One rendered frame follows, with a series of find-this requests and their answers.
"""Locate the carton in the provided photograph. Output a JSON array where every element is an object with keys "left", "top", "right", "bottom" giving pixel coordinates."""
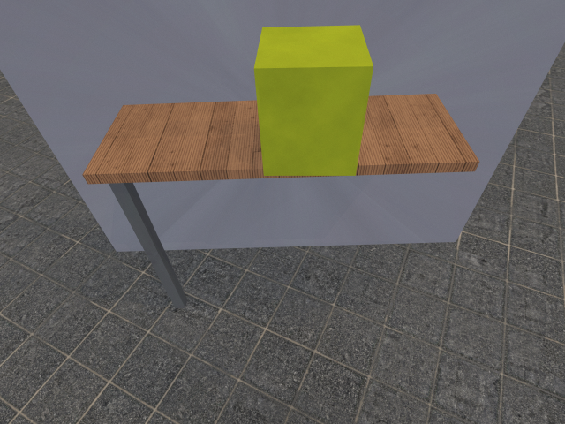
[{"left": 254, "top": 25, "right": 373, "bottom": 176}]

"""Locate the table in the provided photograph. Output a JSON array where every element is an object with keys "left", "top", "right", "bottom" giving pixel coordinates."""
[{"left": 82, "top": 94, "right": 479, "bottom": 308}]

